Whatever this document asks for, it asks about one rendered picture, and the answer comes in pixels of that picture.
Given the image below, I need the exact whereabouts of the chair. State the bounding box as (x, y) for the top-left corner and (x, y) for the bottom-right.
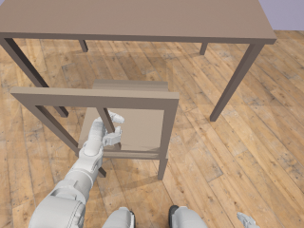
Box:
(10, 79), (180, 181)

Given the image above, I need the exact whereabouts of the robot right hand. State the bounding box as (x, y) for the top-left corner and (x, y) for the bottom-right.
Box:
(237, 212), (260, 228)

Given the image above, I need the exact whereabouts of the table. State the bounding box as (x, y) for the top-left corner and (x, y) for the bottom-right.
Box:
(0, 0), (277, 122)

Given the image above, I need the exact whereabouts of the left robot thigh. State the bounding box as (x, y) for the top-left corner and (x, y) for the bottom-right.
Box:
(102, 209), (135, 228)

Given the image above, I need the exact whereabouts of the robot left upper arm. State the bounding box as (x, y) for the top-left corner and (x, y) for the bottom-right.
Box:
(30, 195), (86, 228)

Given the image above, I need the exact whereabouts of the robot left hand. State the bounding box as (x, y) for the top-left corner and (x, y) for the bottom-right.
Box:
(87, 110), (124, 146)

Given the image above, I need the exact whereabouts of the left robot shin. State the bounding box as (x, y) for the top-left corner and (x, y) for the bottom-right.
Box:
(119, 207), (130, 212)

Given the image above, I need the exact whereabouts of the left robot forearm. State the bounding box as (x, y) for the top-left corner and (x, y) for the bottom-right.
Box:
(28, 139), (104, 228)

